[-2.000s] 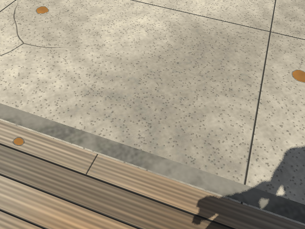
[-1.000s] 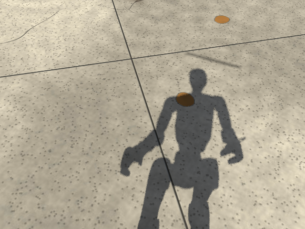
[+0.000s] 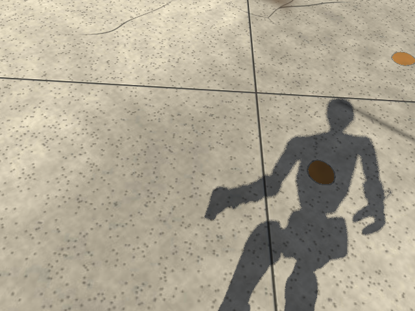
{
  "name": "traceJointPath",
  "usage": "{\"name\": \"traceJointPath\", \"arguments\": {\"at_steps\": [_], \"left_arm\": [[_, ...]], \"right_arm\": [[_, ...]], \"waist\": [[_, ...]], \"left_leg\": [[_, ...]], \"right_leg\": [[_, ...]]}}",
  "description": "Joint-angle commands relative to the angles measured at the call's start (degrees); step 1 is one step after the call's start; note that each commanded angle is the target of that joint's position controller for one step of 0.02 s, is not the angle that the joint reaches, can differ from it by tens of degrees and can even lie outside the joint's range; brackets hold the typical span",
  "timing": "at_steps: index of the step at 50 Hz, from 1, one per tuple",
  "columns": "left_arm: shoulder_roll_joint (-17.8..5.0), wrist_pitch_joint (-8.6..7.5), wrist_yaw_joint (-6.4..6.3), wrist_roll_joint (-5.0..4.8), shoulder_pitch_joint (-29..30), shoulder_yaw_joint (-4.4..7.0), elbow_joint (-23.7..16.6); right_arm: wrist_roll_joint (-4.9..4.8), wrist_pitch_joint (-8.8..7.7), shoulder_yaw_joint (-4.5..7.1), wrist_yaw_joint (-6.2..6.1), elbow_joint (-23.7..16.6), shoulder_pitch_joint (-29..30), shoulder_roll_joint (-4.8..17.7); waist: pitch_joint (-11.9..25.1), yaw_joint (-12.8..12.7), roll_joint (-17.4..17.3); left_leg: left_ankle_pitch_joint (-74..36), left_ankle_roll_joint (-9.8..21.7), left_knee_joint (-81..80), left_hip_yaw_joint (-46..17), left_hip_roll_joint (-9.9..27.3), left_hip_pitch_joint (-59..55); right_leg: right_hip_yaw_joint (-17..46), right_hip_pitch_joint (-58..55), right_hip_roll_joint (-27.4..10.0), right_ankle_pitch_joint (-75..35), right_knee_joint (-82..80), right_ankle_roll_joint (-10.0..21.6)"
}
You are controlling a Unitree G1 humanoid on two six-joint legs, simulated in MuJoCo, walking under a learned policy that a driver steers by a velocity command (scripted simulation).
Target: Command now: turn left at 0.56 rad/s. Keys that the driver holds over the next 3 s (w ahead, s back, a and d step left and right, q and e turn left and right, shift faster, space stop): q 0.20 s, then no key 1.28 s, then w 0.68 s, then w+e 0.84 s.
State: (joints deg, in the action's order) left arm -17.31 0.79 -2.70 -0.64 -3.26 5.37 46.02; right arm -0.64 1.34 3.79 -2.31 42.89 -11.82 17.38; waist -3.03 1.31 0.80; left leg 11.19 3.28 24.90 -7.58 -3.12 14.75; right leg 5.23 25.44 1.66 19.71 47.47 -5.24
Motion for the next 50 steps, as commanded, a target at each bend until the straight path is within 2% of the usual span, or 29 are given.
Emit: {"name": "traceJointPath", "arguments": {"at_steps": [1,5,7,8,9,10,11,12,13,14,15,18,21,23,24,26,27,28,29,30,31,32,34,36,42,50], "left_arm": [[-4.4,-1.39,0.54,-0.25,2.6,0.67,-3.7],[-5.3,-2.49,1.54,-0.48,0.2,0.79,-2.9],[-5.6,-3.01,2.10,-0.49,-3.5,1.05,-1.7],[-6.7,-3.05,2.15,-0.25,-5.3,1.44,-0.9],[-10.0,-2.71,1.83,0.71,-6.0,2.07,-1.2],[-13.6,-2.13,1.65,2.23,-4.0,2.47,-1.8],[-11.0,-2.38,1.72,2.95,-2.9,1.79,-2.7],[-7.8,-2.53,1.53,2.35,-0.2,0.78,-3.6],[-6.4,-2.45,1.46,1.45,1.8,0.34,-3.7],[-5.7,-2.44,1.35,0.60,1.9,-0.04,-3.6],[-5.8,-2.32,1.22,0.39,1.1,-0.35,-3.1],[-6.4,-1.85,0.88,0.78,-2.6,-0.51,-1.3],[-7.9,-1.40,1.05,0.66,-2.2,-0.45,-0.6],[-9.5,-1.00,1.45,0.44,-3.2,-0.17,0.1],[-9.7,-0.88,1.61,0.14,-3.5,-0.24,0.5],[-8.5,-0.92,1.82,-0.69,-3.8,-0.87,1.4],[-7.1,-1.54,2.07,-0.30,-6.1,-1.49,2.2],[-4.5,-2.39,2.67,1.93,-7.6,-2.48,1.5],[-2.6,-2.54,2.51,1.67,-7.1,-2.89,1.8],[-5.0,-2.32,2.25,1.86,-4.8,-2.63,2.1],[-5.6,-2.17,2.18,1.81,-3.5,-2.47,2.4],[-5.9,-1.79,1.83,1.47,-3.5,-2.34,3.1],[-6.2,-1.32,1.48,1.34,-4.5,-2.31,4.0],[-6.1,-1.35,1.44,1.25,-5.3,-2.36,5.3],[-6.2,-1.34,1.16,1.10,-5.7,-2.31,8.5],[-6.3,-1.24,0.64,0.92,-6.5,-2.38,11.6]], "right_arm": [[0.09,0.07,3.04,-0.14,-3.7,0.3,11.0],[-0.35,0.69,3.09,0.20,-4.7,2.9,10.9],[-1.04,1.12,2.91,-0.03,-5.4,5.2,10.5],[-1.21,1.28,2.60,-0.24,-5.8,5.3,9.5],[-0.57,1.27,1.84,-0.14,-5.8,2.7,6.7],[-0.83,0.85,1.84,-0.04,-6.8,0.1,5.8],[0.26,0.32,3.12,0.04,-6.0,-0.6,10.8],[-0.05,0.40,4.12,0.14,-4.9,-1.0,13.0],[0.06,0.90,4.15,-0.04,-3.7,-1.5,11.9],[0.29,1.35,3.88,-0.24,-3.3,-1.5,10.5],[0.12,1.53,3.39,-0.11,-3.5,-1.1,8.9],[-0.41,1.07,2.16,0.00,-5.0,2.3,6.4],[0.21,0.80,0.77,0.36,-5.6,3.8,4.3],[-0.01,0.67,0.65,0.59,-5.3,3.9,4.8],[-0.11,0.66,0.80,0.67,-4.7,2.8,5.2],[0.18,0.61,0.97,0.89,-2.8,-0.7,5.3],[0.53,0.69,1.26,0.63,-3.1,-0.6,7.4],[1.14,1.00,1.89,0.05,-3.7,-1.6,11.5],[1.86,0.78,0.88,0.72,-3.3,2.0,8.8],[1.80,0.12,0.08,1.50,-4.3,4.7,5.4],[2.05,-0.38,-0.10,1.81,-3.3,4.1,4.7],[1.98,-0.76,0.10,1.91,-2.8,3.4,5.9],[1.62,-1.46,-0.06,1.91,-1.8,2.8,6.1],[1.55,-1.61,-0.38,1.73,-0.9,2.3,5.3],[1.34,-1.59,-0.59,1.54,1.1,2.8,5.0],[1.14,-1.64,-0.76,1.44,4.6,2.2,4.7]], "waist": [[6.5,0.8,-9.9],[7.4,0.1,-10.5],[8.0,-2.3,-10.0],[8.2,-2.9,-8.7],[10.0,-1.2,0.3],[7.3,1.5,13.5],[6.7,0.4,11.0],[5.6,1.2,7.3],[4.3,1.7,6.0],[3.6,1.0,6.2],[3.2,0.5,6.5],[3.9,-1.9,7.8],[5.3,-2.8,9.0],[5.4,-3.5,9.8],[5.4,-3.1,9.4],[5.0,-0.8,7.7],[6.0,-1.2,4.8],[9.9,-3.2,-5.8],[9.3,-4.3,-11.5],[7.2,-3.3,-7.9],[6.5,-2.5,-7.5],[5.1,-2.0,-7.3],[3.0,-2.4,-7.0],[2.9,-2.3,-5.9],[2.6,-2.2,-2.8],[3.1,-2.3,-1.6]], "left_leg": [[-15.6,9.6,-4.8,-16.7,13.5,-8.7],[-20.4,9.0,-2.7,-21.0,12.7,-8.6],[-19.2,6.7,-0.2,-21.3,10.4,-7.2],[-13.3,4.4,1.8,-20.1,8.1,-4.0],[1.9,1.3,11.0,-14.4,3.2,2.8],[24.7,-2.0,20.6,-4.4,-6.6,15.0],[26.6,-4.6,33.7,-3.7,-2.2,16.4],[22.7,-5.4,38.7,-3.8,-0.9,15.7],[19.3,-6.4,40.7,-3.3,-0.7,15.8],[16.6,-7.3,42.4,-3.3,-0.9,16.9],[15.4,-7.9,43.0,-2.9,-1.2,16.8],[13.7,-8.9,34.3,-0.1,-0.2,16.1],[14.1,-9.1,21.2,3.4,2.9,8.4],[12.6,-8.9,14.1,6.2,2.9,3.5],[9.7,-8.4,9.5,7.0,2.5,1.2],[-2.5,-5.8,-5.8,7.9,1.9,-7.0],[-10.3,-4.0,-7.5,3.7,4.9,-13.5],[-27.4,-0.7,-3.7,-5.4,13.7,-19.7],[-23.6,4.9,-3.1,-6.9,16.5,-11.4],[-15.2,4.8,-4.0,-5.5,13.7,-8.9],[-9.4,2.7,-4.2,-3.8,11.0,-8.4],[-7.7,1.4,-4.3,-2.8,9.5,-7.2],[-8.1,0.5,-4.4,-2.7,9.0,-5.4],[-8.6,0.1,-4.0,-1.9,8.3,-5.4],[-8.9,0.0,-3.7,-0.9,7.3,-5.3],[-9.6,-0.3,-3.2,0.9,5.9,-5.3]], "right_leg": [[0.3,1.3,0.7,0.5,-5.4,-0.2],[0.6,-4.3,1.4,0.4,-13.5,0.9],[-0.5,-10.7,1.3,-7.1,-24.3,2.2],[0.0,-16.1,-1.1,-13.8,-29.4,3.3],[8.8,-23.1,-11.2,-18.3,-30.5,7.0],[21.7,-24.3,-21.1,-30.0,-31.0,16.2],[24.4,-20.1,-25.9,-29.9,-31.3,21.6],[19.0,-18.2,-22.4,-27.1,-30.8,20.6],[13.8,-17.5,-18.2,-23.3,-30.2,18.0],[11.5,-18.0,-16.4,-22.4,-29.9,17.1],[9.6,-17.9,-15.5,-25.0,-29.8,17.3],[6.4,-22.1,-14.3,-28.2,-29.5,18.3],[4.6,-21.8,-14.4,-29.6,-28.7,18.1],[4.7,-20.3,-14.7,-31.8,-28.1,18.1],[4.8,-20.0,-14.6,-32.1,-27.3,17.8],[3.7,-17.1,-13.1,-30.2,-25.0,15.0],[2.8,-13.3,-11.9,-25.7,-24.0,11.4],[-1.6,-9.1,-7.7,-14.3,-18.0,7.2],[-4.1,-11.8,-5.0,-2.3,-21.2,4.2],[-4.1,-14.2,-5.0,-5.1,-22.0,2.8],[-4.5,-14.4,-4.7,-8.6,-22.5,2.3],[-4.7,-14.6,-4.5,-10.1,-22.1,2.2],[-4.1,-14.9,-4.9,-11.9,-23.0,2.2],[-4.2,-15.5,-5.0,-12.7,-23.5,2.3],[-4.3,-16.4,-5.2,-13.7,-24.7,2.0],[-4.6,-17.1,-5.2,-14.2,-24.9,2.2]]}}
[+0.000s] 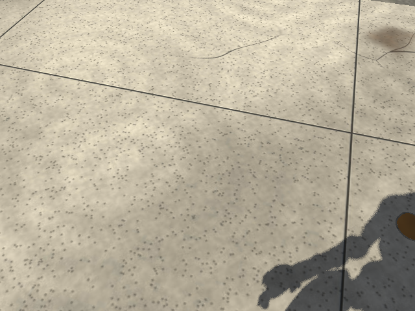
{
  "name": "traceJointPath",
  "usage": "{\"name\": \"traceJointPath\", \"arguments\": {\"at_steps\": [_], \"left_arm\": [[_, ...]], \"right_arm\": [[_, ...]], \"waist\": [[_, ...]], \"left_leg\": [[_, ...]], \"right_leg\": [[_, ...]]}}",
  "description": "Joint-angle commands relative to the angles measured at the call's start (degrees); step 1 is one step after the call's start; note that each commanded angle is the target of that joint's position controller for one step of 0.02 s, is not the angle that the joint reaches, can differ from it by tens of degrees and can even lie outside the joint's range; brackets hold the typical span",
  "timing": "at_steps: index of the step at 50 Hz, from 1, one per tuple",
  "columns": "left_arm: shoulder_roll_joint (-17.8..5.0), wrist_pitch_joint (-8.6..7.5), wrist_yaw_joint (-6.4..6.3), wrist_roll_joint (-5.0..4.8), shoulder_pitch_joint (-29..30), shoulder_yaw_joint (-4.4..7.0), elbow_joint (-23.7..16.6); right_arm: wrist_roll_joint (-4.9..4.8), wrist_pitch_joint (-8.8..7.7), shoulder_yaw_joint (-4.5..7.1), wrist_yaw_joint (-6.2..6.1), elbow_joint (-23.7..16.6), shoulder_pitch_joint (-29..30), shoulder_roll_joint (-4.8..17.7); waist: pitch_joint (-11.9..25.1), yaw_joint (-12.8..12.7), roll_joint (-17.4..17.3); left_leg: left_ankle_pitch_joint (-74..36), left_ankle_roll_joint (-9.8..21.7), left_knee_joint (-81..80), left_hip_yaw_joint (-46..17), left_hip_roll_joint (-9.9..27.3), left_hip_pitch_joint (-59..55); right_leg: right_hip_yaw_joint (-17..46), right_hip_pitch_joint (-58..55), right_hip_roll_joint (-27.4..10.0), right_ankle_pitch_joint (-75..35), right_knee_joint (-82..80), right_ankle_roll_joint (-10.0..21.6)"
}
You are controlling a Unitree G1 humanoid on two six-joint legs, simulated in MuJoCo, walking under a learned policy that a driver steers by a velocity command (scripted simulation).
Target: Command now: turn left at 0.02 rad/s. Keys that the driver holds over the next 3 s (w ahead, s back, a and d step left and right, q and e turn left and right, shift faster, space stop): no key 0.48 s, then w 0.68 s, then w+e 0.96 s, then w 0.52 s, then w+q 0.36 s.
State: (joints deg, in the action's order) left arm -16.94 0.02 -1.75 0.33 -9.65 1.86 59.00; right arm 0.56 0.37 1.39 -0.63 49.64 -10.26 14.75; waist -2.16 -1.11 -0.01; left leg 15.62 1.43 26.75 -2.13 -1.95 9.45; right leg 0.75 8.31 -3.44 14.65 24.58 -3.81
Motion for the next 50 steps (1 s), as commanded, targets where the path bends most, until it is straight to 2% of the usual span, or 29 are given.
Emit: {"name": "traceJointPath", "arguments": {"at_steps": [1,24,25,26,28,29,31,32,33,34,35,36,37,38,39,40,41,42,43,45,47,48,50], "left_arm": [[-6.6,-0.44,-0.36,-0.07,-0.2,1.10,-1.0],[-3.8,-0.09,-0.90,-0.18,-4.1,0.20,2.9],[-3.1,-0.02,-0.94,-0.23,-5.2,0.05,3.4],[-2.9,0.08,-1.02,-0.57,-5.5,0.08,3.6],[-2.8,-0.26,-1.13,-0.84,-4.3,0.12,2.4],[-2.2,-0.90,-0.98,-0.79,-3.4,-0.03,1.6],[0.2,-2.71,-0.12,-1.11,-3.4,-0.54,0.6],[0.2,-3.55,0.39,-1.41,-3.4,-0.53,0.3],[0.3,-4.28,0.90,-1.76,-4.7,-0.49,0.4],[0.7,-4.86,1.28,-1.99,-7.5,-0.53,1.2],[0.2,-5.21,1.43,-1.93,-12.4,-0.17,3.1],[-3.0,-5.28,1.33,-1.33,-18.8,0.83,5.2],[-10.8,-5.64,1.97,-1.38,-25.6,2.80,6.5],[-9.6,-6.31,2.39,-0.28,-24.4,2.12,5.9],[-5.9,-6.88,2.34,-0.38,-20.8,1.25,4.5],[-3.9,-7.17,2.49,-0.71,-18.9,0.79,3.4],[-3.5,-7.05,2.70,-0.93,-17.8,0.60,2.9],[-2.0,-6.71,2.70,-0.76,-17.9,0.07,2.7],[-0.6,-6.19,2.52,-0.46,-19.1,-0.34,2.8],[-0.9,-5.34,1.77,-0.20,-20.4,-0.42,2.5],[-2.4,-4.85,0.96,-0.02,-19.4,-0.30,1.4],[-3.3,-4.78,0.66,-0.02,-19.6,-0.13,1.1],[-4.7,-4.86,0.39,-0.38,-21.3,0.37,1.3]], "right_arm": [[-0.08,-0.66,1.61,-0.27,-1.7,0.5,7.3],[-0.47,-0.52,0.65,-1.12,6.3,-2.7,6.1],[-0.51,-0.42,0.58,-1.21,7.0,-3.5,5.7],[-0.84,-0.22,0.80,-1.37,7.2,-3.7,6.2],[-1.32,-0.26,1.39,-1.50,7.1,-4.2,7.8],[-1.48,-0.70,1.66,-1.39,7.1,-5.2,8.5],[-1.93,-1.88,2.52,-1.03,7.7,-8.4,10.6],[-2.09,-2.35,2.72,-0.96,7.6,-8.5,10.7],[-2.13,-2.71,2.61,-0.86,6.9,-6.5,10.3],[-2.40,-2.85,2.39,-0.69,5.7,-3.0,9.4],[-2.59,-2.84,2.01,-0.52,4.1,1.3,8.2],[-2.09,-3.24,1.30,-0.31,2.7,3.7,5.3],[-1.81,-4.26,0.73,-0.44,0.0,5.4,2.6],[-2.64,-5.24,1.34,-0.54,-0.3,5.0,5.0],[-3.35,-5.91,1.51,-0.04,0.6,2.7,5.4],[-3.26,-6.36,1.52,0.49,1.9,0.9,5.0],[-2.83,-6.76,1.88,0.75,1.9,1.7,5.4],[-2.31,-6.98,2.29,1.09,1.5,3.5,5.9],[-2.06,-6.97,2.33,1.57,1.2,4.3,5.2],[-1.94,-6.50,1.76,2.27,0.3,6.5,2.5],[-1.94,-6.21,0.87,2.45,-2.1,12.1,0.6],[-1.99,-6.18,0.48,2.55,-3.1,14.8,0.1],[-2.22,-6.03,0.30,2.81,-4.4,17.8,0.8]], "waist": [[2.2,0.1,-0.8],[0.3,0.4,0.0],[1.5,0.4,-0.3],[0.8,0.6,-0.9],[-3.6,1.3,-3.1],[-5.6,1.9,-4.8],[-5.8,2.5,-10.5],[-6.4,2.3,-11.0],[-6.8,0.8,-10.6],[-7.1,-1.6,-9.9],[-7.0,-4.4,-7.4],[-4.5,-6.2,0.8],[-2.1,-7.3,16.8],[-3.2,-5.8,13.7],[-5.8,-3.3,8.3],[-5.5,-2.3,6.6],[-5.7,-1.9,5.2],[-5.3,-2.0,5.1],[-4.2,-2.2,5.7],[-3.4,-2.5,5.7],[-4.9,-3.0,4.8],[-5.6,-3.5,5.1],[-6.5,-3.9,6.3]], "left_leg": [[-14.0,1.5,-5.0,-4.3,4.6,0.1],[-10.8,0.1,-4.1,-1.4,2.7,1.5],[-4.7,0.2,-4.5,-1.0,2.2,1.1],[6.2,1.0,-4.8,-1.0,1.7,2.1],[25.5,3.6,-7.3,-5.0,3.8,6.5],[30.0,5.2,-9.4,-8.9,6.4,7.3],[34.4,9.7,-14.5,-20.4,14.1,5.2],[33.9,11.3,-15.9,-24.2,16.6,7.2],[31.9,11.4,-15.7,-24.4,17.1,9.0],[28.4,10.0,-13.9,-20.9,15.5,11.8],[22.5,7.3,-9.6,-14.7,11.4,16.6],[13.2,3.7,4.1,-6.3,5.8,22.6],[11.9,-0.1,22.0,3.6,-1.4,31.5],[17.1,0.2,33.2,-1.0,0.3,36.5],[12.6,1.3,38.8,-3.1,3.1,39.9],[7.5,2.2,39.9,-2.4,4.9,40.7],[3.5,2.6,38.6,-1.4,6.3,41.9],[0.5,2.5,36.5,-0.5,7.5,41.0],[-1.5,2.1,34.5,0.8,7.8,39.2],[-4.9,0.6,29.3,3.1,7.3,36.9],[-9.3,-0.7,19.7,4.7,6.1,32.8],[-11.8,-1.0,15.1,5.7,5.1,29.8],[-14.6,-0.9,9.8,6.7,3.8,25.5]], "right_leg": [[-0.1,0.0,-0.1,-9.1,-2.0,0.8],[-0.9,2.0,1.0,-7.9,-1.5,1.6],[-1.8,1.6,1.9,-2.8,-1.2,1.8],[-3.2,2.9,3.2,5.1,0.4,2.3],[-3.9,8.8,4.4,17.7,4.2,3.8],[-3.9,11.9,4.4,18.5,6.8,4.3],[-4.6,15.6,4.5,12.7,15.2,5.1],[-3.1,14.8,3.3,11.8,17.6,6.2],[-2.4,12.9,2.6,12.0,16.3,7.5],[-2.7,7.8,2.5,11.5,9.9,8.8],[-2.0,-1.2,2.9,8.2,1.5,9.6],[7.5,-10.4,-2.9,7.5,-3.9,10.3],[29.6,-16.4,-14.7,14.1,-13.4,16.2],[39.3,-15.4,-19.7,14.5,-15.7,19.7],[34.5,-15.6,-18.7,10.8,-14.6,18.8],[27.7,-16.1,-15.7,6.8,-14.4,16.7],[22.9,-17.0,-14.2,1.3,-14.7,15.1],[18.0,-16.9,-12.5,-6.9,-14.9,13.7],[14.0,-16.6,-10.7,-13.0,-15.0,13.0],[9.2,-15.2,-9.0,-19.7,-15.6,13.2],[5.8,-9.8,-7.5,-19.7,-17.4,13.2],[4.7,-7.2,-7.0,-18.9,-18.5,13.2],[4.0,-5.3,-7.8,-17.9,-20.3,13.7]]}}
Over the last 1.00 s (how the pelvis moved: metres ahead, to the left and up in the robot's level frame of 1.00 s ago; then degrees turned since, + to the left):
0.01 0.01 -0.01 13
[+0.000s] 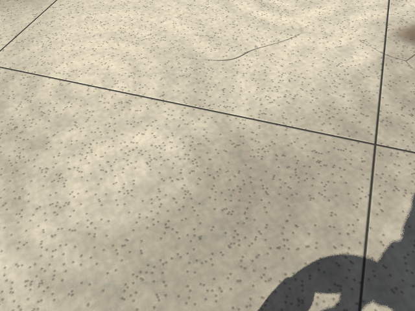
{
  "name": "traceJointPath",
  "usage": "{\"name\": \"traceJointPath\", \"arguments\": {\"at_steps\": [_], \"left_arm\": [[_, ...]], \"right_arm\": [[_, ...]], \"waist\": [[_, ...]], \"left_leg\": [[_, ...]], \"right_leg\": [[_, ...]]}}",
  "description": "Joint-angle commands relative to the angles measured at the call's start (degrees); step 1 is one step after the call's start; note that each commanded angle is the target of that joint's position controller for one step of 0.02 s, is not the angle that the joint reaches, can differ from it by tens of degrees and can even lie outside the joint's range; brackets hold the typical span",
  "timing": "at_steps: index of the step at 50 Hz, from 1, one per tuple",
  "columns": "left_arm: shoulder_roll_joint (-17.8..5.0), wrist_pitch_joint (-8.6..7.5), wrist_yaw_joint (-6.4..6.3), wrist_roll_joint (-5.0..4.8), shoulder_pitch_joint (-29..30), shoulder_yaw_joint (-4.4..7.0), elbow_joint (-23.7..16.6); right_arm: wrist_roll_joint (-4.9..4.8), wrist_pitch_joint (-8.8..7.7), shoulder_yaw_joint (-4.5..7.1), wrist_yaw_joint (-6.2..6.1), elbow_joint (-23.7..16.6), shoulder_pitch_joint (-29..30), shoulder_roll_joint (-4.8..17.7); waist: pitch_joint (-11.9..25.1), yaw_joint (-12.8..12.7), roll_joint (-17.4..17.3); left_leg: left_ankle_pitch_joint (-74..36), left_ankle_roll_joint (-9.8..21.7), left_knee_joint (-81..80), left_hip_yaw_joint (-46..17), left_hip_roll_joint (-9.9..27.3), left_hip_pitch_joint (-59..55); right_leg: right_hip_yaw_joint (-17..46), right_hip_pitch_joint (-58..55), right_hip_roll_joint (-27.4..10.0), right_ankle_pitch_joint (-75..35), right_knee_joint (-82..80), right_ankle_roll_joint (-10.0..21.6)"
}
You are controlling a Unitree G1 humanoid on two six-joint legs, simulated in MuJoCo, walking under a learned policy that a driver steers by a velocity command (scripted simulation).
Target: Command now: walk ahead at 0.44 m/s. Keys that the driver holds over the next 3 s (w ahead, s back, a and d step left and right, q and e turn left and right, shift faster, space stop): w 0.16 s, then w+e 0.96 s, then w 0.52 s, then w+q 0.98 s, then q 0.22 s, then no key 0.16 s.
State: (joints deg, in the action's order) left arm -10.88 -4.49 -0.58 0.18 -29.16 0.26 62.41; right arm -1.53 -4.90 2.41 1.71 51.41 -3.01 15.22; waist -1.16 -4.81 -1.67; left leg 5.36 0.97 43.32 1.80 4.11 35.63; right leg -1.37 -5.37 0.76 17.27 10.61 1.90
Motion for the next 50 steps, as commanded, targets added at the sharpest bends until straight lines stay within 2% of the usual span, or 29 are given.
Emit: {"name": "traceJointPath", "arguments": {"at_steps": [1,4,6,7,8,9,10,11,12,13,15,17,20,25,29,31,32,33,34,35,36,37,38,39,40,41,42,45,50], "left_arm": [[-11.0,-0.42,-0.83,-0.61,-2.2,2.20,-1.9],[-11.5,-0.19,-0.88,-1.16,-1.2,2.96,-2.0],[-12.6,0.59,-0.86,-0.62,0.5,3.59,-2.7],[-12.2,1.14,-0.82,-0.22,1.2,3.45,-3.3],[-10.9,1.25,-0.72,0.49,1.5,2.80,-4.7],[-0.9,0.19,0.14,0.02,-6.5,0.24,-5.4],[-5.1,-1.54,0.39,-1.62,-2.4,1.20,-4.9],[-9.2,-2.43,0.39,-3.66,3.6,2.62,-7.5],[-9.7,-2.63,-0.12,-3.83,6.7,2.81,-8.2],[-9.1,-2.16,-0.70,-3.07,7.7,3.33,-8.0],[-6.6,-0.13,-0.89,-2.53,4.8,3.72,-7.3],[-5.3,1.30,-0.97,-2.40,5.5,3.92,-8.0],[-6.5,1.75,-0.94,-1.76,12.0,4.47,-11.3],[-5.2,0.59,1.15,-1.23,22.0,3.71,-15.2],[-4.5,0.62,2.92,-1.31,29.3,2.95,-19.6],[-5.5,0.73,3.83,-1.54,30.0,3.23,-21.5],[-6.5,0.85,4.16,-1.63,28.9,3.70,-22.1],[-8.1,1.05,4.33,-1.70,25.8,4.49,-22.0],[-10.4,1.20,4.34,-1.89,19.2,5.81,-20.9],[-14.2,1.38,3.61,-2.03,9.5,7.90,-18.6],[-20.3,2.04,2.12,-1.89,3.2,9.78,-17.4],[-22.2,1.28,2.37,-1.40,5.5,9.44,-19.3],[-16.8,0.75,2.60,-0.76,4.9,7.84,-19.4],[-14.1,0.21,2.46,-0.72,7.5,7.14,-19.5],[-12.6,-0.12,2.48,-0.91,11.9,6.68,-20.4],[-10.7,-0.26,2.39,-0.72,15.2,6.06,-21.4],[-10.2,-0.28,2.19,-0.22,16.7,5.73,-22.2],[-12.5,-0.57,1.24,-0.89,15.0,6.25,-22.1],[-13.8,0.26,-0.23,-1.29,11.1,6.64,-21.5]], "right_arm": [[-0.31,-0.70,-0.67,0.62,-6.7,11.4,1.0],[-0.36,-0.98,0.10,1.09,-7.7,11.0,3.6],[-0.30,-0.99,1.79,0.83,-5.8,2.8,6.6],[-0.52,-0.69,3.16,0.39,-2.8,-6.6,8.6],[-0.07,-0.27,4.23,-0.25,-0.4,-16.7,11.5],[1.04,-0.14,5.03,-0.07,1.2,-22.3,15.7],[0.82,-0.32,3.43,0.08,1.1,-19.8,10.2],[0.75,-0.80,2.61,-0.04,0.5,-13.7,7.8],[0.91,-1.36,2.05,0.02,-0.5,-8.6,6.0],[1.35,-1.92,1.63,0.34,-0.3,-5.9,4.1],[2.17,-2.48,1.27,0.57,0.8,-4.4,2.1],[2.05,-2.90,1.49,0.19,2.2,-5.7,2.8],[2.43,-3.01,1.98,-1.07,3.1,-7.4,5.0],[2.12,-2.25,2.21,-2.71,3.2,-10.7,7.2],[1.19,-0.52,2.61,-3.02,4.5,-16.4,8.5],[0.88,0.56,2.99,-3.06,4.2,-16.4,9.5],[0.88,1.01,3.25,-3.18,3.6,-15.5,10.3],[0.89,1.51,3.52,-3.39,3.0,-14.7,11.2],[0.93,2.07,3.64,-3.59,2.3,-13.7,11.7],[0.86,2.21,3.30,-3.74,1.6,-13.0,11.2],[2.13,1.44,2.02,-3.49,-0.6,-15.2,7.1],[1.88,-1.10,0.09,-2.40,-3.1,-17.5,1.8],[-0.29,-3.30,1.44,-1.50,-4.5,-10.0,7.4],[-1.40,-4.36,1.50,-1.19,-5.7,-7.1,7.8],[-0.47,-4.62,1.53,-1.63,-5.0,-7.0,7.2],[0.65,-4.05,2.24,-1.98,-4.4,-7.5,8.1],[0.98,-3.12,2.51,-1.87,-4.4,-8.6,8.1],[2.31,-1.32,2.38,-2.08,-5.8,-7.4,6.0],[2.06,-1.49,1.45,-1.89,-9.6,3.8,3.8]], "waist": [[-8.1,0.2,8.3],[-6.8,2.9,8.2],[0.1,8.1,9.9],[5.8,12.5,9.4],[12.5,16.2,5.8],[23.2,11.6,-11.0],[20.9,13.1,-8.7],[9.8,11.1,-7.1],[5.2,8.9,-1.9],[2.2,6.9,-0.2],[1.3,3.7,-3.0],[-0.9,3.0,-3.2],[-3.4,3.6,-1.4],[-4.2,6.6,0.5],[-5.7,9.3,1.4],[-4.9,8.3,0.2],[-3.2,7.1,-1.2],[-0.5,4.9,-2.8],[3.3,1.0,-3.4],[8.3,-4.0,-1.8],[14.1,-3.7,8.8],[21.7,1.1,15.9],[19.7,-2.4,9.2],[12.4,-1.3,7.3],[7.9,1.8,1.4],[5.5,3.8,1.2],[4.9,5.4,2.1],[3.3,6.2,2.2],[0.7,2.4,5.5]], "left_leg": [[-5.1,0.1,-8.6,2.1,-2.2,-1.4],[-4.5,2.7,-12.6,0.8,-2.8,-4.3],[-2.1,5.0,-11.9,2.4,-5.7,-15.6],[-2.2,6.6,-12.4,3.1,-6.9,-27.4],[1.3,9.6,-11.0,-6.4,1.3,-44.7],[18.5,19.7,-18.7,-36.9,17.5,-63.0],[22.9,18.2,-28.0,-46.0,18.1,-58.6],[19.6,14.9,-29.2,-36.2,16.9,-48.8],[11.9,13.2,-30.4,-27.4,15.1,-39.3],[6.1,11.6,-32.0,-20.4,12.8,-32.1],[3.4,9.7,-34.8,-11.9,9.5,-25.0],[1.6,10.2,-37.3,-7.5,9.2,-21.8],[-0.7,10.8,-39.2,-3.7,9.7,-23.4],[-6.5,9.0,-39.1,4.4,8.8,-28.4],[-11.2,8.5,-35.2,7.1,11.4,-38.6],[-20.8,7.4,-30.8,8.5,12.6,-42.4],[-31.0,6.7,-27.2,9.5,12.7,-43.2],[-41.3,6.0,-21.4,10.3,12.6,-43.5],[-47.5,5.0,-11.8,11.2,11.7,-41.9],[-42.7,2.8,1.7,12.2,9.4,-34.7],[-13.8,-0.2,22.0,12.5,4.4,-15.7],[28.0,-2.1,37.9,0.2,-7.7,2.5],[25.5,-0.3,39.8,-8.1,-4.3,9.2],[20.4,1.3,36.4,-7.3,-1.7,11.0],[16.4,1.4,30.7,-7.1,0.9,7.9],[14.3,1.0,25.8,-6.9,2.6,3.9],[12.9,0.4,23.9,-7.2,3.4,0.3],[8.9,-2.8,16.0,-5.6,2.8,-1.0],[-8.5,-4.4,-6.4,-4.4,-1.4,-3.1]], "right_leg": [[6.0,7.5,-12.9,-20.8,-6.5,7.9],[4.8,1.7,-15.3,-31.2,-2.7,6.6],[2.9,-0.5,-15.2,-51.8,8.2,5.1],[1.4,2.3,-13.0,-55.9,19.1,3.6],[0.9,15.1,-10.7,-42.0,35.2,2.2],[1.7,35.9,1.0,0.1,58.6,-1.3],[10.4,41.6,1.3,13.9,67.1,0.1],[9.6,46.0,-1.6,10.4,69.2,1.3],[8.4,43.4,-5.1,4.8,66.6,1.7],[7.7,40.7,-7.0,1.5,63.3,1.6],[8.2,34.2,-9.2,-1.2,59.2,1.7],[7.8,35.2,-9.7,-2.3,57.1,1.4],[9.1,42.8,-10.0,-9.8,50.8,0.2],[3.8,44.0,-8.4,-22.2,34.1,-0.4],[0.3,47.8,-7.3,-18.9,27.3,0.9],[-1.8,46.4,-5.7,-13.6,25.5,2.5],[-3.6,42.9,-3.8,-10.8,25.4,3.5],[-5.3,37.8,-1.5,-8.0,25.9,4.8],[-6.4,29.0,1.1,-7.1,24.9,6.4],[-4.7,14.0,2.8,-10.2,21.2,8.8],[16.0,-4.5,-9.4,-7.1,19.7,14.1],[49.6,-17.3,-21.1,-0.2,8.8,24.6],[46.3,-17.2,-19.8,-0.5,5.5,21.1],[36.5,-10.1,-17.7,-4.9,5.9,18.5],[29.4,-1.0,-14.8,-10.9,5.6,16.5],[24.4,5.7,-12.8,-16.8,4.8,15.1],[22.6,10.1,-11.6,-19.5,3.5,14.9],[18.4,15.8,-9.9,-25.8,1.6,15.5],[14.4,19.1,-5.4,-18.5,2.2,11.3]]}}
Over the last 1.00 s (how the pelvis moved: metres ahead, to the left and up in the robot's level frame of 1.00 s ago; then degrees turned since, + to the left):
0.13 -0.05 0.00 -1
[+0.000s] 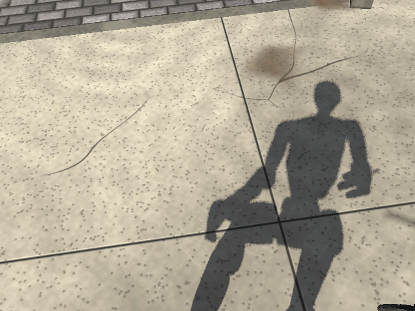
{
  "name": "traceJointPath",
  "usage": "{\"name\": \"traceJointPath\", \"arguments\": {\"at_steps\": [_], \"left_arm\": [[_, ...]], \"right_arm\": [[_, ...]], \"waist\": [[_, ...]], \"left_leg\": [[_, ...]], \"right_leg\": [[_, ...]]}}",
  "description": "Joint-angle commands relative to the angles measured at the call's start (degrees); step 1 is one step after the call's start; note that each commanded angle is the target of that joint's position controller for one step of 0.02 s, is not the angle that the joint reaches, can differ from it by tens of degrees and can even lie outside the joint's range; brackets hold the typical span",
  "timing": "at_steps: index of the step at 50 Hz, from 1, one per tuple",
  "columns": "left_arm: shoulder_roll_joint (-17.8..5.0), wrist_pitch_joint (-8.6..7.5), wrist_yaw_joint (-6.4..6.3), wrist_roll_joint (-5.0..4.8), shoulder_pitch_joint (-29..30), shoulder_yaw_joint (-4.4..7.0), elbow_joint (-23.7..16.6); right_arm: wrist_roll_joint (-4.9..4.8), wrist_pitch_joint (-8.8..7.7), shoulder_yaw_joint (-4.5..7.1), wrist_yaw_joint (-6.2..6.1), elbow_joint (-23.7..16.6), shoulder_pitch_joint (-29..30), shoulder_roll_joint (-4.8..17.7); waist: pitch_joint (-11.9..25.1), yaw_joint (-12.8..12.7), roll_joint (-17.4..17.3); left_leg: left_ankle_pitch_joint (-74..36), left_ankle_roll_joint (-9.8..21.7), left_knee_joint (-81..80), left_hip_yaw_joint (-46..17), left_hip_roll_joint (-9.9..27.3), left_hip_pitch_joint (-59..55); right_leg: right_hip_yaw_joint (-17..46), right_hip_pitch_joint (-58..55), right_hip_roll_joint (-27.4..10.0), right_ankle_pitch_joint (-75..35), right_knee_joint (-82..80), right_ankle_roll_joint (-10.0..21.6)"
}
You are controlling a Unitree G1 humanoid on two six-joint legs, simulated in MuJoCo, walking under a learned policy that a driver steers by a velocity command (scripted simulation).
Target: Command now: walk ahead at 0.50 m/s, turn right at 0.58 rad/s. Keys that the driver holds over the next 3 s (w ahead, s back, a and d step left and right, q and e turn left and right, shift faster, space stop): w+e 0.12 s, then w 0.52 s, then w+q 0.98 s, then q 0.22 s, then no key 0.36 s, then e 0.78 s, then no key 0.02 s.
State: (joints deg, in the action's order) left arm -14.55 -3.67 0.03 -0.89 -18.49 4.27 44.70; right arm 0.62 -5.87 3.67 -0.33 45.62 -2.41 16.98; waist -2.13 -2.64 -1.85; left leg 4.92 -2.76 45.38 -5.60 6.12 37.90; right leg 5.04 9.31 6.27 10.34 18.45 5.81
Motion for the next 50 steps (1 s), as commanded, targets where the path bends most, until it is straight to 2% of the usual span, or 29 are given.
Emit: {"name": "traceJointPath", "arguments": {"at_steps": [1,5,8,9,10,11,12,13,14,15,16,17,19,21,24,27,31,33,34,35,36,37,38,39,40,41,44,47,50], "left_arm": [[-10.2,-0.47,-0.84,-0.23,-0.3,2.66,-3.6],[-9.6,0.05,-1.07,-0.62,-2.8,2.64,-2.6],[-9.3,0.69,-1.61,-0.12,-2.2,2.58,-2.7],[-8.1,0.79,-1.55,0.01,-1.8,2.09,-2.9],[-5.6,0.66,-1.21,0.56,-1.6,1.02,-3.5],[-2.3,0.25,-1.12,0.31,-8.4,-0.01,-4.0],[-3.2,-0.20,-1.13,-1.20,-12.7,-0.36,-3.4],[-8.6,-0.33,-1.14,-1.76,-7.9,0.69,-3.3],[-9.6,-0.30,-1.15,-1.18,-1.6,0.87,-4.6],[-9.0,-0.44,-1.09,-0.21,2.2,0.79,-5.7],[-8.3,-0.53,-0.92,0.38,3.2,0.93,-6.1],[-7.1,-0.51,-0.69,0.31,2.4,0.77,-6.1],[-5.0,-0.37,-0.48,0.26,1.8,0.23,-6.0],[-4.0,-0.48,-0.50,0.66,5.0,-0.33,-7.5],[-2.9,-0.93,-0.09,0.60,10.1,-1.04,-8.8],[-2.7,-1.26,0.58,0.06,15.4,-1.29,-10.0],[-3.8,-1.60,1.62,-0.43,20.1,-1.07,-12.2],[-5.4,-1.90,1.87,-0.27,18.0,-0.38,-12.1],[-7.0,-2.03,1.67,0.02,12.6,0.58,-10.7],[-9.9,-2.02,1.13,0.52,3.9,2.03,-8.3],[-15.0,-1.64,0.27,1.47,-7.1,3.30,-6.9],[-16.6,-1.16,0.66,1.66,-7.5,3.35,-6.2],[-10.9,-1.16,0.71,1.23,-6.4,2.03,-6.4],[-8.9,-1.37,0.66,0.84,-2.8,1.22,-6.5],[-7.4,-1.59,0.85,0.99,0.9,0.68,-6.6],[-6.0,-1.90,1.09,1.10,3.7,0.36,-6.4],[-5.4,-3.27,1.09,1.63,6.3,0.64,-5.0],[-6.6,-3.63,0.38,2.00,5.4,1.25,-3.1],[-7.8,-3.26,-0.29,1.85,4.9,1.59,-2.0]], "right_arm": [[-0.39,-0.67,0.07,0.37,-4.4,4.9,2.0],[-1.10,-1.51,0.58,1.23,-6.4,7.6,4.3],[-1.07,-2.53,1.28,1.78,-5.5,3.2,6.2],[-0.60,-2.87,1.92,1.65,-4.0,-1.7,7.2],[0.37,-3.14,2.60,1.41,-2.9,-8.9,9.2],[1.17,-2.86,3.80,1.15,-1.8,-17.0,13.6],[-0.43,-2.09,4.04,1.88,1.1,-21.0,12.9],[-1.63,-1.90,2.70,2.03,0.0,-18.0,8.0],[-1.28,-1.35,1.95,1.87,-0.9,-14.3,5.8],[-0.64,-0.98,1.40,1.87,-1.1,-11.5,4.8],[-0.14,-0.95,0.92,1.75,-1.0,-10.2,3.7],[0.12,-0.99,0.68,1.68,-0.8,-9.9,3.3],[-0.47,-1.24,0.82,1.62,0.2,-11.0,4.0],[-0.92,-1.29,1.33,1.31,1.0,-12.3,6.2],[-1.43,-0.63,1.54,0.90,1.8,-13.8,7.5],[-1.94,0.04,1.42,0.83,3.1,-17.0,8.1],[-2.24,1.24,1.40,0.77,4.8,-20.1,8.8],[-2.36,1.93,1.61,0.53,5.2,-19.8,9.7],[-2.52,2.18,1.50,0.42,5.1,-18.8,9.8],[-2.09,2.14,0.89,0.39,4.5,-18.6,8.4],[-0.18,1.73,-0.69,0.41,2.3,-18.1,4.4],[-1.54,0.62,-1.95,0.63,2.0,-25.0,-0.2],[-2.98,0.26,-0.20,0.68,2.8,-21.0,6.8],[-3.54,0.14,0.46,0.77,1.5,-16.8,8.2],[-3.11,0.46,0.47,0.52,1.5,-15.1,7.2],[-2.39,1.05,0.73,0.38,1.5,-14.6,6.4],[-2.56,3.11,0.59,0.43,1.8,-16.4,3.0],[-2.17,3.79,0.73,0.45,0.0,-13.0,2.4],[-1.91,3.42,0.39,1.42,-1.5,-8.8,1.6]], "waist": [[1.5,-0.5,6.3],[1.6,-1.2,7.5],[2.7,1.3,9.7],[5.1,3.7,9.6],[11.6,6.9,7.6],[20.5,6.4,-4.2],[22.4,5.9,-17.4],[13.9,7.1,-9.1],[7.8,7.3,-4.0],[3.3,6.2,-1.2],[2.1,4.7,-1.8],[2.0,3.6,-3.0],[2.5,3.1,-3.9],[1.9,3.6,-2.9],[1.4,5.1,-2.3],[0.5,7.2,-2.4],[-0.9,7.7,-3.0],[0.2,5.3,-3.6],[3.2,1.8,-3.1],[9.2,-2.2,-1.9],[18.8,-5.9,6.7],[24.7,-2.1,20.6],[18.6,-4.0,12.3],[11.3,-3.1,10.2],[7.9,-1.2,6.8],[4.9,0.4,6.9],[2.7,3.5,7.1],[0.8,3.5,5.3],[-0.4,2.4,4.8]], "left_leg": [[-10.3,-0.5,-11.3,3.4,-4.3,-6.8],[-9.2,0.8,-17.2,1.2,-5.4,-8.5],[-3.1,3.2,-18.9,2.0,-5.4,-12.8],[-3.4,4.8,-21.1,3.4,-6.0,-19.7],[-3.3,7.9,-19.2,-0.5,-1.0,-32.1],[1.3,15.8,-19.0,-19.5,10.9,-53.2],[16.3,21.0,-27.2,-40.1,17.6,-59.5],[25.7,18.6,-29.4,-36.9,15.7,-53.6],[23.5,16.2,-29.7,-28.2,13.3,-46.0],[16.9,15.5,-31.3,-22.0,10.8,-38.2],[11.6,15.1,-32.4,-17.9,9.0,-34.0],[7.8,14.7,-33.6,-14.9,7.4,-31.5],[1.8,15.6,-35.4,-10.9,6.5,-30.0],[-3.2,16.6,-37.0,-8.1,6.9,-30.0],[-6.4,15.3,-37.7,-2.9,5.3,-30.2],[-6.9,14.0,-37.0,0.0,4.4,-30.7],[-8.3,13.0,-34.1,-1.2,7.7,-36.6],[-15.4,11.8,-30.0,-1.6,8.4,-38.1],[-23.2,10.7,-23.8,-0.2,6.7,-37.0],[-23.8,9.0,-13.2,1.8,3.6,-31.6],[-4.0,6.5,6.2,4.6,-0.8,-18.7],[28.8,4.5,21.6,2.5,-8.0,-0.5],[27.6,4.7,27.3,-2.1,-5.0,4.8],[21.9,5.0,27.1,-1.2,-2.9,6.6],[17.3,4.5,25.1,-0.3,-0.7,4.3],[14.1,4.1,22.4,-0.2,0.6,2.5],[9.2,2.9,20.5,-0.3,1.8,-1.9],[2.8,2.1,15.4,-1.6,1.8,2.2],[-5.8,2.2,5.1,0.2,1.2,1.8]], "right_leg": [[8.4,4.8,-10.9,-9.6,-5.5,6.7],[14.1,-0.4,-13.5,-6.1,-0.9,5.7],[17.1,-4.6,-15.5,-10.4,4.4,4.8],[15.9,-4.6,-13.4,-15.8,8.9,3.6],[13.1,-0.8,-10.4,-15.3,20.0,1.8],[7.0,15.6,-3.2,-0.6,39.1,-2.4],[4.9,29.5,-0.8,23.4,51.9,-4.3],[7.1,35.0,-4.0,20.5,56.5,-4.1],[4.9,35.3,-6.4,15.7,56.5,-3.9],[3.4,34.0,-8.1,12.5,53.4,-3.8],[3.0,31.9,-10.1,9.9,49.7,-3.6],[2.1,29.2,-11.3,8.6,47.3,-3.6],[0.1,27.9,-12.1,7.4,43.2,-4.1],[-1.0,29.4,-12.8,3.9,37.0,-5.1],[-2.6,27.8,-12.5,-5.4,25.9,-5.7],[-4.5,24.3,-10.6,-11.7,17.7,-6.0],[-4.8,24.1,-9.3,-8.5,12.6,-4.2],[-5.3,18.6,-8.0,-5.4,9.9,-2.6],[-6.4,10.1,-6.7,-6.1,7.3,-1.3],[-5.0,-3.9,-8.3,-7.6,8.0,0.5],[9.1,-21.4,-21.6,-10.3,10.1,4.4],[32.1,-32.8,-31.9,1.2,2.9,11.7],[30.2,-27.7,-29.6,7.4,0.4,9.6],[21.3,-20.5,-27.5,5.1,-0.9,7.4],[15.5,-13.6,-24.9,1.1,-2.9,6.2],[10.8,-8.4,-22.9,-1.6,-5.2,5.6],[2.2,-1.3,-21.2,-8.8,-9.9,5.5],[-3.6,-2.0,-21.2,-14.1,-11.1,5.6],[-9.4,-3.1,-19.9,-14.8,-11.8,4.4]]}}
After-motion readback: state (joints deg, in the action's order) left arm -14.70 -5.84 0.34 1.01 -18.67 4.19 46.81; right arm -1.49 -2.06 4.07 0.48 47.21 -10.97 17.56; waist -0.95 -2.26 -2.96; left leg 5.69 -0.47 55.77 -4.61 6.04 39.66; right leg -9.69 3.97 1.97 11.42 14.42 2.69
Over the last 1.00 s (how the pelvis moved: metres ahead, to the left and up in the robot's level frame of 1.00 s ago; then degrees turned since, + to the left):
0.56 -0.07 0.01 -24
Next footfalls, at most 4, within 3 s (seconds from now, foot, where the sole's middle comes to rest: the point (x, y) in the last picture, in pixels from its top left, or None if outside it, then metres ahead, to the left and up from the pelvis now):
0.20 left None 0.31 0.14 -0.78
0.70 right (285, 290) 0.53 -0.15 -0.78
1.24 left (214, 208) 0.83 0.08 -0.78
1.72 right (245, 141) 1.16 -0.04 -0.78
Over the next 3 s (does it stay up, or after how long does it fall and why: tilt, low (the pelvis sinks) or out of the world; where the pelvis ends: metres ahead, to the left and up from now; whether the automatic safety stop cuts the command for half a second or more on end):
stays up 1.08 0.01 0.00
